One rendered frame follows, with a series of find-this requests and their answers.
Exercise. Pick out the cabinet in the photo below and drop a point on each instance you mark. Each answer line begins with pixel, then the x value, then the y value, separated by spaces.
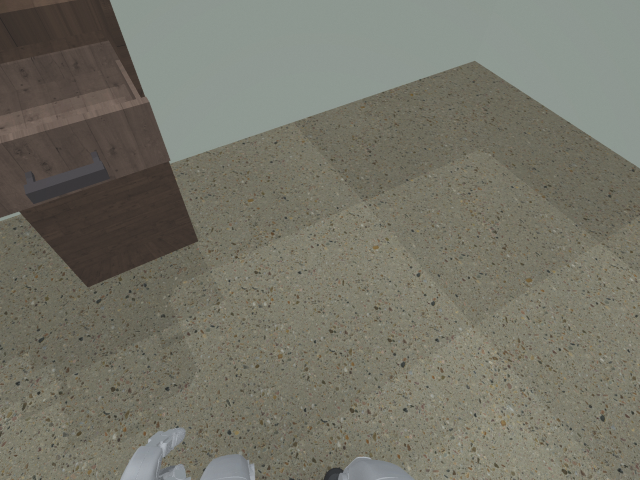
pixel 108 229

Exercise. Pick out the robot left thigh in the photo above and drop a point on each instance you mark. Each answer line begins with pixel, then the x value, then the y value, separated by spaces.
pixel 229 467

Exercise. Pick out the robot right shin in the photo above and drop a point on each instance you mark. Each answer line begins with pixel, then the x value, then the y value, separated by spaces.
pixel 356 460

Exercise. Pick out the drawer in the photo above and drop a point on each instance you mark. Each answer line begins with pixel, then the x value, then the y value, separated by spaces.
pixel 57 108

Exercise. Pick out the handle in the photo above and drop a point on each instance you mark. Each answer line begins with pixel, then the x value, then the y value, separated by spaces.
pixel 41 190

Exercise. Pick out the robot left hand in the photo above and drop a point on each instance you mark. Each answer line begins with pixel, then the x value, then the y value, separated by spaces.
pixel 146 462

